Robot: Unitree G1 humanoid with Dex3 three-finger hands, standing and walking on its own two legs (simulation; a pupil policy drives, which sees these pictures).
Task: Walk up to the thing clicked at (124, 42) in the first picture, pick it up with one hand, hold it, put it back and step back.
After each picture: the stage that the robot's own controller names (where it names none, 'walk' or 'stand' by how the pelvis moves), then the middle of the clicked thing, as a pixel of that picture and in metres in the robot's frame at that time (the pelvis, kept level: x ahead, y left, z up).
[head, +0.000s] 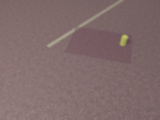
stand; (123, 40) +1.40 -0.45 -0.72
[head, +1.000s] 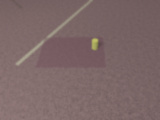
walk; (94, 44) +1.34 -0.03 -0.69
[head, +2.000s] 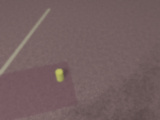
walk; (59, 75) +0.86 +0.27 -0.71
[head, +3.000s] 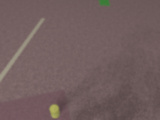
walk; (54, 111) +0.48 +0.21 -0.69
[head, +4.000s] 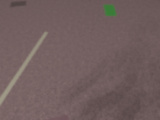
stand; out of the picture +0.28 +0.20 -0.70
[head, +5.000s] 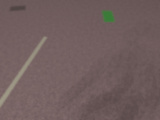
stand; out of the picture +0.27 +0.19 -0.73
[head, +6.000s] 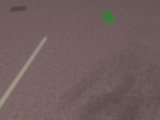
stand; out of the picture +0.27 +0.20 -0.73
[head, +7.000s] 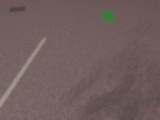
stand; out of the picture +0.26 +0.20 -0.73
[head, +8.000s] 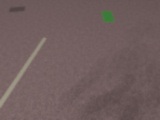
stand; out of the picture +0.26 +0.20 -0.73
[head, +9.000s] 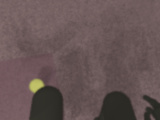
go down; (37, 87) +0.33 +0.21 -0.41
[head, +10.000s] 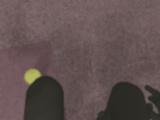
go down; (34, 78) +0.34 +0.23 -0.32
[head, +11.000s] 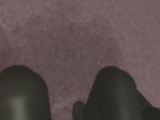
close in; out of the picture +0.32 +0.26 -0.22
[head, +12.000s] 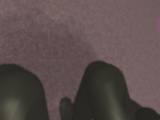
close; out of the picture +0.32 +0.27 -0.21
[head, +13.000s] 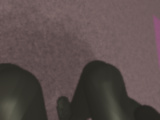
close; out of the picture +0.32 +0.27 -0.21
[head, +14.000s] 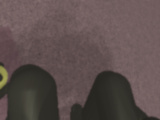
lift; out of the picture +0.28 +0.26 -0.16
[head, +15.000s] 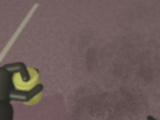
lift; (28, 87) +0.31 +0.18 +0.02
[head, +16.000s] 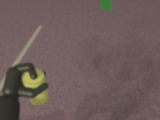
hold; (36, 87) +0.32 +0.17 +0.01
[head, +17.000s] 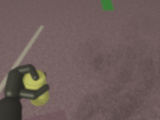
hold; (37, 88) +0.32 +0.17 +0.01
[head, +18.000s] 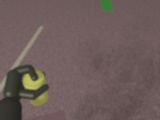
crouch; (36, 88) +0.32 +0.18 +0.01
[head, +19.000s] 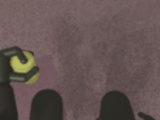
crouch; (26, 68) +0.37 +0.21 -0.09
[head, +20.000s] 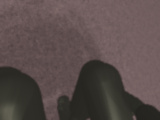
lower; out of the picture +0.36 +0.30 -0.22
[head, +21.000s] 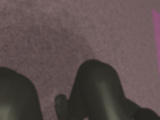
lower; out of the picture +0.36 +0.29 -0.21
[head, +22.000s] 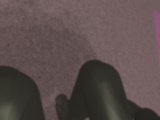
lower; out of the picture +0.36 +0.29 -0.21
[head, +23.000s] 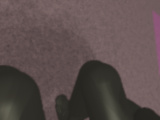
lower; out of the picture +0.35 +0.28 -0.21
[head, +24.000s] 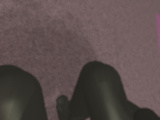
loosen; out of the picture +0.33 +0.26 -0.22
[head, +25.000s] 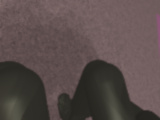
withdraw; out of the picture +0.32 +0.25 -0.22
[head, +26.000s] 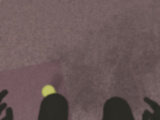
walk; (49, 92) +0.34 +0.19 -0.46
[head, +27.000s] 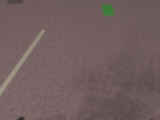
stand; out of the picture +0.29 +0.17 -0.66
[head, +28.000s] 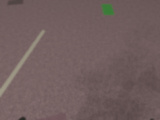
stand; out of the picture +0.30 +0.18 -0.66
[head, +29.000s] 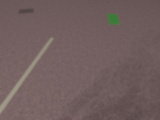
stand; out of the picture +0.32 +0.16 -0.72
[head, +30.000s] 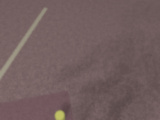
walk; (60, 117) +0.36 +0.14 -0.69
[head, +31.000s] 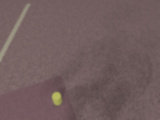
walk; (57, 98) +0.49 +0.19 -0.69
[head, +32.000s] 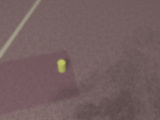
walk; (61, 66) +0.81 +0.19 -0.69
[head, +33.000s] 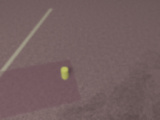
stand; (64, 73) +0.91 +0.19 -0.71
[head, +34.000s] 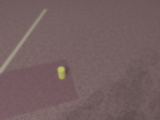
stand; (61, 72) +0.92 +0.21 -0.72
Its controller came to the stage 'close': yes
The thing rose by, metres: 0.72
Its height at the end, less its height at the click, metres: +0.00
